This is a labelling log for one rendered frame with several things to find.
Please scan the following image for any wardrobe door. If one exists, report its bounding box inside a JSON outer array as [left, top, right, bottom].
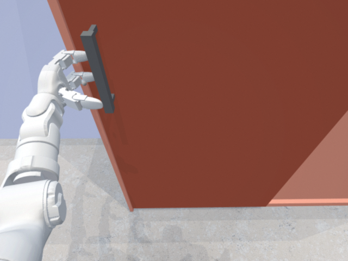
[[58, 0, 348, 208], [273, 111, 348, 199]]

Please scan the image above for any left robot forearm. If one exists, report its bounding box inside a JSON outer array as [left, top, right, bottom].
[[0, 93, 65, 190]]

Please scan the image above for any handle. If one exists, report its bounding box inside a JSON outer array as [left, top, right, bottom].
[[80, 24, 115, 113]]

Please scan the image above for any robot left upper arm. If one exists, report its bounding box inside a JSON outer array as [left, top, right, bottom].
[[0, 179, 67, 261]]

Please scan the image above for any left robot hand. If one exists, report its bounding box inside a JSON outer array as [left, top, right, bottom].
[[38, 50, 103, 111]]

